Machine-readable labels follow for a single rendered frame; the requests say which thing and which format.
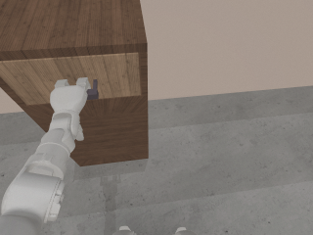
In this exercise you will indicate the robot right shin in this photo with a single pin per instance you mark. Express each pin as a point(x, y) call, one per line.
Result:
point(180, 229)

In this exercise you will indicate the robot left hand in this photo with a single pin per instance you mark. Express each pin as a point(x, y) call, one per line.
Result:
point(70, 97)

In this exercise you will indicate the robot left forearm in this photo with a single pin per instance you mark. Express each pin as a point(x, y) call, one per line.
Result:
point(53, 152)

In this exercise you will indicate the robot shin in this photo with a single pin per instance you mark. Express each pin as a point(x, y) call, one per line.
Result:
point(180, 229)
point(124, 228)

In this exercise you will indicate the left robot upper arm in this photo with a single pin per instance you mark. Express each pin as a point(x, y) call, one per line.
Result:
point(34, 200)

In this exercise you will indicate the handle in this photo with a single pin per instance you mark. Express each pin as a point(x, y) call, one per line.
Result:
point(93, 94)

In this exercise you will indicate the robot left shin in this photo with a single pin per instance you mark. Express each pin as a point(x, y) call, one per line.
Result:
point(124, 228)

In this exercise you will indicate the drawer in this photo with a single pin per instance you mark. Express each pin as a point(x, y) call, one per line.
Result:
point(33, 80)

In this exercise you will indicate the cabinet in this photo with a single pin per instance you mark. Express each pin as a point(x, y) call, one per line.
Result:
point(114, 129)

